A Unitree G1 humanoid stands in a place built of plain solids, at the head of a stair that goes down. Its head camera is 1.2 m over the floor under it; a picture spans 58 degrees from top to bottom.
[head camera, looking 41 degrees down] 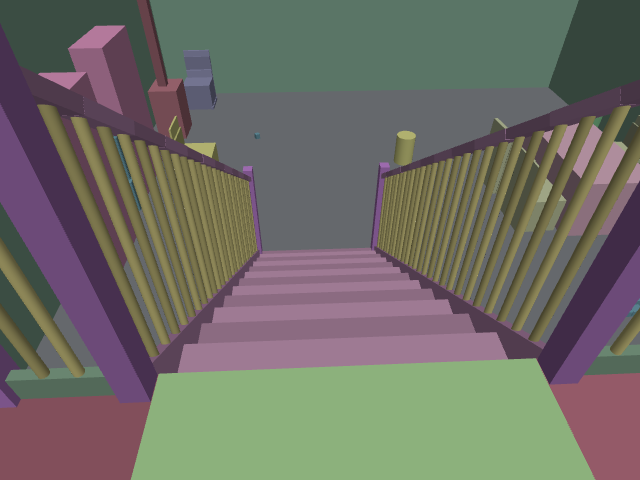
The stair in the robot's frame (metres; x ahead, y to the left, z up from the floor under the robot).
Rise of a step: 0.17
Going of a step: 0.23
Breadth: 1.20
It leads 3 degrees to the left of straight ahead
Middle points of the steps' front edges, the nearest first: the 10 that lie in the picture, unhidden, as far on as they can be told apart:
0.77 -0.10 0.00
1.00 -0.09 -0.17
1.23 -0.07 -0.33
1.46 -0.06 -0.50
1.69 -0.05 -0.67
1.92 -0.04 -0.83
2.15 -0.03 -1.00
2.38 -0.02 -1.17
2.61 -0.01 -1.33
2.84 0.00 -1.50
